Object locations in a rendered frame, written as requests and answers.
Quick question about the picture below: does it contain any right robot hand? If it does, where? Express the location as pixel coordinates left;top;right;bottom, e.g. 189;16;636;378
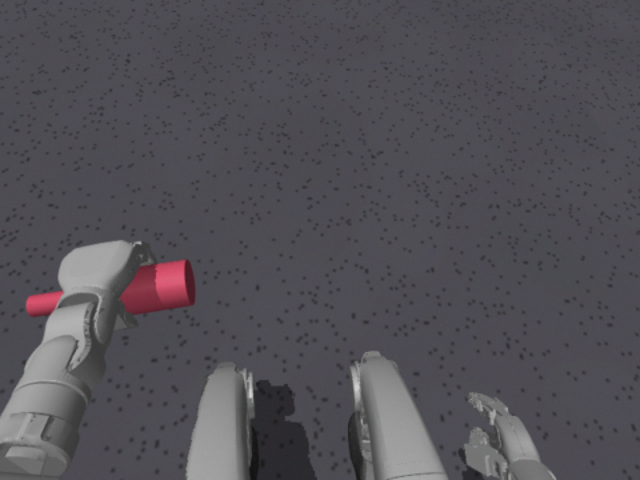
464;392;541;480

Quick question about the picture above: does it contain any right robot foot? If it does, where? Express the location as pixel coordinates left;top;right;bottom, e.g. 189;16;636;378
348;413;364;480

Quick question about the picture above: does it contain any bottle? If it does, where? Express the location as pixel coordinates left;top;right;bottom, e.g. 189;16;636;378
26;259;195;317

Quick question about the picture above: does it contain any right robot arm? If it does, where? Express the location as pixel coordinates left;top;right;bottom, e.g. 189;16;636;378
506;459;557;480

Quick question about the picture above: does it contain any left robot hand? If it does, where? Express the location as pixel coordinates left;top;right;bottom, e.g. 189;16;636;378
58;240;158;330

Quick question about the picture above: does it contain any left robot arm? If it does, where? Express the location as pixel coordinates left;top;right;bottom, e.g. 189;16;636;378
0;287;119;480

